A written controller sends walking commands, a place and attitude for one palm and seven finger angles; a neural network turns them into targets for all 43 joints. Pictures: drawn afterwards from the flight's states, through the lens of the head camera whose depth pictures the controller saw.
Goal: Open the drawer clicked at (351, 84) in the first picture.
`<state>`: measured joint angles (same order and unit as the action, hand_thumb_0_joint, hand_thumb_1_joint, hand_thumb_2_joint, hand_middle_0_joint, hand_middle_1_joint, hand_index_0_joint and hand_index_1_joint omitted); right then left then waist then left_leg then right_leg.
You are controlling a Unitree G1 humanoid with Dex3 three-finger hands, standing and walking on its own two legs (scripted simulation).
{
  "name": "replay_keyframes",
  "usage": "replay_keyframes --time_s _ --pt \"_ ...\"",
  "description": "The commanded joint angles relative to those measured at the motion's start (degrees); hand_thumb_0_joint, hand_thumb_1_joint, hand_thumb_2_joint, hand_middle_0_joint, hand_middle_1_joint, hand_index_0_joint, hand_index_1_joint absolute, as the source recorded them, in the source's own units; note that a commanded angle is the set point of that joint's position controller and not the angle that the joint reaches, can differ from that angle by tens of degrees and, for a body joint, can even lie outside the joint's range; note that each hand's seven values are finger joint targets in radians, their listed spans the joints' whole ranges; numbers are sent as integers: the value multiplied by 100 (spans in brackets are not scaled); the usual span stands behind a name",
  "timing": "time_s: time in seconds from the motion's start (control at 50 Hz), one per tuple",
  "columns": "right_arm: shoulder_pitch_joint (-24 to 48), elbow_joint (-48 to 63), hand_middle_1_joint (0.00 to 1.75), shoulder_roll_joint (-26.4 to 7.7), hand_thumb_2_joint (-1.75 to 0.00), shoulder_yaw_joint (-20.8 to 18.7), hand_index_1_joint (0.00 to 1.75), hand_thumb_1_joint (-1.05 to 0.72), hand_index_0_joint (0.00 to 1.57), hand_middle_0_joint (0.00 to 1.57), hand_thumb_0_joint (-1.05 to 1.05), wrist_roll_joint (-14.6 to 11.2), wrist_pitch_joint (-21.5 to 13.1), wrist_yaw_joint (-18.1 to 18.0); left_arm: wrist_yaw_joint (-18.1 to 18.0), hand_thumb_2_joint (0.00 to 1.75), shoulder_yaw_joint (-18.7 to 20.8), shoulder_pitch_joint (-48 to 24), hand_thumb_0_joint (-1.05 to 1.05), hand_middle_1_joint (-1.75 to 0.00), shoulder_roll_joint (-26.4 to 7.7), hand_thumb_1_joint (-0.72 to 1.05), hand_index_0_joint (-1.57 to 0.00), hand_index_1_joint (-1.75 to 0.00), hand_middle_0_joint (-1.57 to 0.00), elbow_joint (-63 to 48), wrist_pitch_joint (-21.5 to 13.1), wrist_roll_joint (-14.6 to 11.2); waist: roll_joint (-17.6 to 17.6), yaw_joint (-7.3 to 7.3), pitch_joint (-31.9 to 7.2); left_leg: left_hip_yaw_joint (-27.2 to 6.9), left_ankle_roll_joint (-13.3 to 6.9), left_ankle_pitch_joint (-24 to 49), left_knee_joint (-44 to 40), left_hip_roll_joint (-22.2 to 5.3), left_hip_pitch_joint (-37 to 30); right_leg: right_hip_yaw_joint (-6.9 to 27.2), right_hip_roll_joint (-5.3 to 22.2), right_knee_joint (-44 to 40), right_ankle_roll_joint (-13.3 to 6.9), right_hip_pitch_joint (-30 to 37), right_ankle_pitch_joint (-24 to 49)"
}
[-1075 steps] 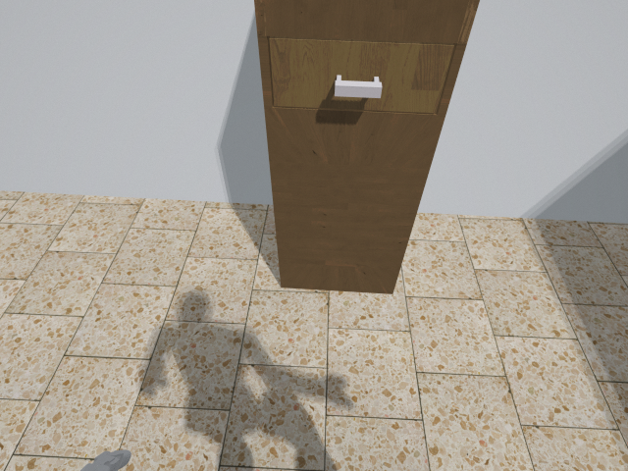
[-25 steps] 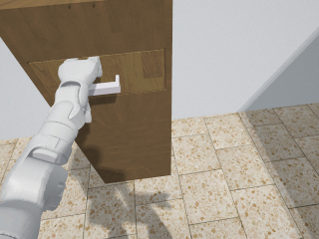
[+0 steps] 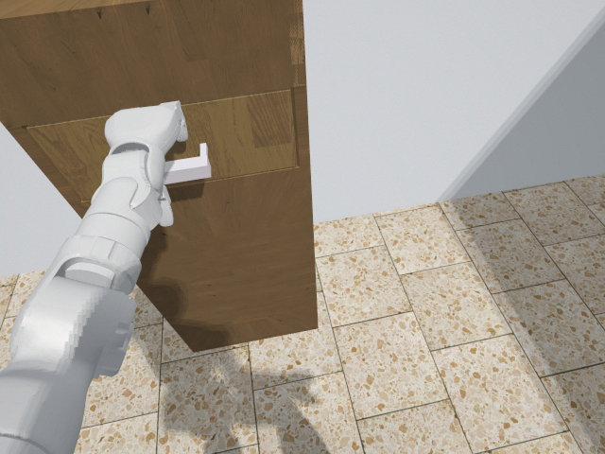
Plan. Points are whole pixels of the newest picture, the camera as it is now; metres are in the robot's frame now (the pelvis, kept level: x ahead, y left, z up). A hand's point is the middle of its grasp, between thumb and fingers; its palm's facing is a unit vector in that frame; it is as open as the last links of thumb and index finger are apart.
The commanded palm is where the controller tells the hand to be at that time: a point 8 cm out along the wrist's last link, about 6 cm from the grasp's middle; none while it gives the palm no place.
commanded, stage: re-aim the fingers above the handle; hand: left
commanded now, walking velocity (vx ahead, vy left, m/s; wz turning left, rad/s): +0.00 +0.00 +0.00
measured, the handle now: (177, 162) +0.54 +0.19 +0.09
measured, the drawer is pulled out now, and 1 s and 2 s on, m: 0.00 0.00 0.00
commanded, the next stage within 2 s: lower the fingers behind the handle in 0.12 s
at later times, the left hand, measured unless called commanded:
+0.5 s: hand (172, 176) +0.48 +0.17 +0.11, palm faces -0.14 -0.03 -0.99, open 13.8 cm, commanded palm +0.46 +0.20 +0.18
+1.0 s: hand (153, 189) +0.48 +0.21 +0.09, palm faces -0.09 +0.00 -1.00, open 13.8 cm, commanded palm +0.46 +0.20 +0.15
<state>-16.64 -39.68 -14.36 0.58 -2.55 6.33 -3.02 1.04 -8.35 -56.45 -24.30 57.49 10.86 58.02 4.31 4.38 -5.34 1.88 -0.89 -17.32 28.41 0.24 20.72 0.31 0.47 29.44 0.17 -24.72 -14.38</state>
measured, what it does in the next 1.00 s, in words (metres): stands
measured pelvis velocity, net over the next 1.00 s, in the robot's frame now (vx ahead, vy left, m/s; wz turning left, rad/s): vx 0.00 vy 0.00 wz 0.03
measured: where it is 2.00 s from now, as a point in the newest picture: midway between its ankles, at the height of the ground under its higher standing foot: outside the picture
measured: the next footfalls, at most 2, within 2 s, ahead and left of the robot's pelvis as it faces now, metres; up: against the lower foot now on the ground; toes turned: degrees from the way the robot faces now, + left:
none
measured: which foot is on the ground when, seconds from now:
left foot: down 0.00-1.00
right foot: down 0.00-1.00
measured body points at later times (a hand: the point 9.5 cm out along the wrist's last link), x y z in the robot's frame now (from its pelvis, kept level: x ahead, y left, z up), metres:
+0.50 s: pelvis +0.00 +0.00 +0.00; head +0.05 -0.03 +0.45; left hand +0.48 +0.17 +0.17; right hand +0.10 -0.27 -0.14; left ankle -0.04 +0.11 -0.73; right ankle +0.00 -0.12 -0.74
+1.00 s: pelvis +0.00 +0.00 -0.01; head +0.06 -0.02 +0.44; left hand +0.47 +0.21 +0.14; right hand +0.07 -0.27 -0.14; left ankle -0.04 +0.11 -0.73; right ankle +0.00 -0.12 -0.73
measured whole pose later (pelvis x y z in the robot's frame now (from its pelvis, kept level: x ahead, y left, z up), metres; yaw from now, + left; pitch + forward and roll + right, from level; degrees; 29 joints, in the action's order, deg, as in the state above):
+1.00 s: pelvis +0.00 +0.00 -0.01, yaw +2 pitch +12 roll +0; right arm -17.3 -40.7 -15.2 -2.1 -0.9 3.9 -3.4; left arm -3.8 -8.4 -51.2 -25.6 54.8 4.3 58.8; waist 3.2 4.0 -5.4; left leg 0.1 -0.7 -19.5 33.1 0.1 25.2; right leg -1.5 0.5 32.4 -0.1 -27.8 -16.2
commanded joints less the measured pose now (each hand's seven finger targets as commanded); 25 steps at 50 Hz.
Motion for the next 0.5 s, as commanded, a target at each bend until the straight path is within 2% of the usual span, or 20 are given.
replay_keyframes --time_s 0.0,0.02,0.04,0.08,0.12,0.16,0.2,0.22,0.26,0.28,0.3,0.34,0.36,0.4,0.46,0.48 --pt "-45 796 30 -780 -90 -412 30 -90 20 20 0 85 -349 -147 -292 30 480 -2786 0 -120 -1582 -50 -30 -120 -30 -2410 -876 68 -402 -159 -2489 -28 -222 2311 8 100 -706 -43 -159 -52 -157 1547 2143" --pt "-100 765 30 -739 -90 -431 30 -90 20 20 0 112 -398 -138 -431 30 537 -2775 0 -120 -1564 -50 -30 -120 -30 -2546 -999 92 -261 -178 -2522 -27 -210 2486 62 90 -816 -65 -178 -26 -174 1488 2170" --pt "-157 684 30 -737 -90 -450 30 -90 20 20 0 128 -440 -117 -609 30 695 -2930 0 -120 -1734 -50 -30 -120 -30 -2682 -1081 126 -47 -161 -2543 -49 -174 2651 105 76 -884 -74 -205 2 -189 1377 2177" --pt "-173 581 30 -749 -90 -474 30 -90 20 20 0 163 -489 -72 -994 30 1040 -2985 0 -120 -2067 -50 -30 -120 -30 -2783 -1084 158 -20 -243 -2723 -74 -118 2963 153 81 -873 -100 -239 48 -211 1496 2296" --pt "-124 433 30 -710 -90 -468 30 -90 20 20 0 140 -536 -6 -1343 30 1144 -2945 0 -120 -2044 -50 -30 -120 -30 -2448 -890 155 38 -247 -2508 -53 -61 2765 108 93 -684 -153 -248 53 -212 1443 2193" --pt "-60 293 30 -739 -90 -450 30 -90 20 20 0 107 -540 69 -1518 30 936 -2898 0 -120 -1796 -50 -30 -120 -30 -1929 -506 181 118 -197 -2220 -28 -6 2585 25 77 -557 -222 -263 37 -227 1248 1994" --pt "-46 187 30 -813 -90 -446 30 -90 20 20 0 77 -511 127 -1499 30 564 -3078 0 -120 -1517 -50 -30 -120 -30 -1467 -72 258 27 -49 -2067 -17 -9 2419 -29 51 -522 -243 -256 -15 -222 1092 1823" --pt "-26 191 30 -827 -90 -459 30 -90 20 20 0 55 -490 152 -1391 30 253 -2966 0 -120 -1164 -50 -30 -120 -30 -1242 155 250 58 -4 -1984 17 -18 2402 -11 58 -557 -247 -258 -33 -222 993 1830" --pt "-26 231 30 -889 -90 -473 30 -90 20 20 0 14 -409 165 -1021 30 -242 -2817 0 -120 -647 -50 -30 -120 -30 -979 473 157 -146 115 -1939 0 -49 2295 -27 53 -661 -263 -251 -104 -195 868 1766" --pt "-35 275 30 -929 -90 -497 30 -90 20 20 0 6 -371 153 -780 30 -475 -2761 0 -120 -363 -50 -30 -120 -30 -918 540 84 -426 232 -1959 -31 -88 2336 -10 53 -768 -276 -254 -150 -185 861 1792" --pt "-1 319 30 -956 -90 -498 30 -90 20 20 0 7 -339 118 -555 30 -502 -2716 0 -120 -368 -50 -30 -120 -30 -990 530 -8 -536 237 -2011 -27 -130 2260 7 60 -803 -246 -232 -151 -153 874 1825" --pt "68 434 30 -990 -90 -479 30 -90 20 20 0 32 -295 22 -154 30 -346 -2560 0 -120 -571 -50 -30 -120 -30 -1095 342 -118 -850 242 -1987 -43 -202 2118 51 108 -742 -216 -195 -161 -115 1019 1964" --pt "73 463 30 -991 -90 -457 30 -90 20 20 0 43 -285 -37 -6 30 -208 -2566 0 -120 -767 -50 -30 -120 -30 -1175 144 -136 -952 233 -1999 -61 -218 2029 62 126 -673 -187 -167 -146 -101 1104 1994" --pt "68 543 30 -933 -90 -394 30 -90 20 20 0 54 -287 -133 114 30 147 -2459 0 -120 -1202 -50 -30 -120 -30 -1321 -350 -122 -1030 103 -1963 -65 -242 1867 79 158 -420 -101 -123 -89 -93 1330 2051" --pt "-51 623 30 -806 -90 -370 30 -90 20 20 0 111 -343 -169 -189 30 576 -2524 0 -120 -1619 -50 -30 -120 -30 -1829 -1018 39 -671 -84 -2064 -54 -210 2140 172 136 -373 -57 -133 67 -133 1293 2172" --pt "-48 639 30 -810 -90 -368 30 -90 20 20 0 139 -362 -168 -414 30 998 -2494 0 -120 -2083 -50 -30 -120 -30 -1959 -1179 101 -611 -216 -2185 -60 -188 2198 187 140 -247 -41 -137 115 -156 1432 2163"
